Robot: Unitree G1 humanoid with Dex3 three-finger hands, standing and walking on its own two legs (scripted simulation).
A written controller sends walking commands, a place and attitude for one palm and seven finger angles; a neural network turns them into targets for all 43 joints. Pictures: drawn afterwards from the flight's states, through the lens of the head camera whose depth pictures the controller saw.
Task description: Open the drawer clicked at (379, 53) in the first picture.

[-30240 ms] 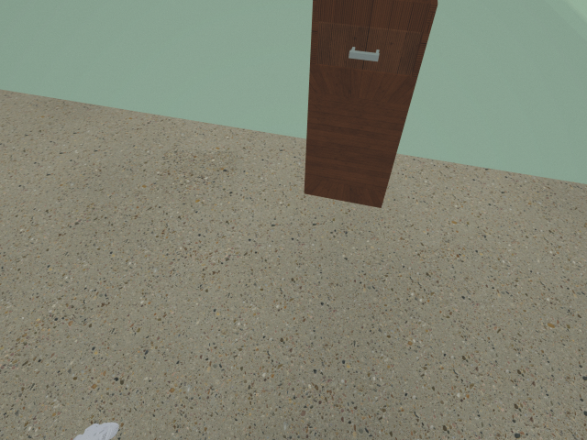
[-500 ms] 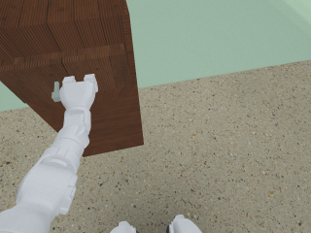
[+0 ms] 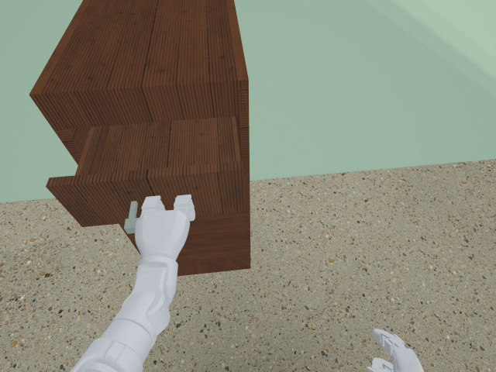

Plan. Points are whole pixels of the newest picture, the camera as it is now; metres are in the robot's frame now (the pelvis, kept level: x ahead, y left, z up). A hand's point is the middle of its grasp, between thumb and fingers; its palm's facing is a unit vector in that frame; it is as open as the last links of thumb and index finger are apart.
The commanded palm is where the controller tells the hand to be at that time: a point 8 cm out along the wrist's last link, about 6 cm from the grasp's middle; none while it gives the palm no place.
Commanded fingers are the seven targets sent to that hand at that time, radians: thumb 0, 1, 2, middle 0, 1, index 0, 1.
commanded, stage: pull the drawer open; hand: left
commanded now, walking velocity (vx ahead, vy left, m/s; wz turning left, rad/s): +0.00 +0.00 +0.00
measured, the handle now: (155, 214) +0.39 +0.19 -0.01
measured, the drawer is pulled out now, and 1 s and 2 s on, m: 0.14 0.16 0.29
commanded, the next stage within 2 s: none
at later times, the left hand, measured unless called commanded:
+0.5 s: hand (170, 244) +0.34 +0.16 -0.03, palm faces +0.00 -0.02 -1.00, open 5.3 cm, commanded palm +0.32 +0.18 +0.02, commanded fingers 0.00 0.90 0.90 -0.40 -1.35 -0.40 -1.35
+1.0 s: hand (171, 253) +0.33 +0.15 -0.03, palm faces +0.01 -0.08 -1.00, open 5.3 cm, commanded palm +0.26 +0.17 +0.02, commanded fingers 0.00 0.90 0.90 -0.40 -1.35 -0.40 -1.35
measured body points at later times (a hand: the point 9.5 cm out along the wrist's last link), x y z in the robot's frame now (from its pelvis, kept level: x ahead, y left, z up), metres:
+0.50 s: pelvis -0.04 -0.01 -0.01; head +0.02 -0.03 +0.44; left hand +0.34 +0.16 +0.02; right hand +0.04 -0.26 -0.15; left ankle -0.03 +0.10 -0.71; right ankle -0.02 -0.11 -0.71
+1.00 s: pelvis -0.04 -0.01 +0.00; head +0.01 -0.02 +0.44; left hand +0.32 +0.16 +0.02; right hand +0.07 -0.26 -0.13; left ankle -0.03 +0.10 -0.71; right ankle -0.02 -0.11 -0.71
